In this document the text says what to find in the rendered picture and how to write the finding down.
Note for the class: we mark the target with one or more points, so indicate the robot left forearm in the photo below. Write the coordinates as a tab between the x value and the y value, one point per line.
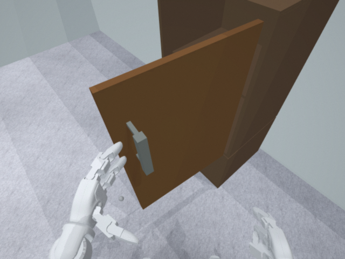
74	243

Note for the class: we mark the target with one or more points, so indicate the robot left hand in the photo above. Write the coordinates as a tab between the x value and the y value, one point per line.
92	190

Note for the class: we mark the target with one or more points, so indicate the handle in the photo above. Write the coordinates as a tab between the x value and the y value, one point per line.
142	147

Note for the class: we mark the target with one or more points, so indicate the robot right hand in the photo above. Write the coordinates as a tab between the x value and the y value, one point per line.
275	244

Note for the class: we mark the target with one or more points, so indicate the cupboard door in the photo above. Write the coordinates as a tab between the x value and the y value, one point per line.
184	103

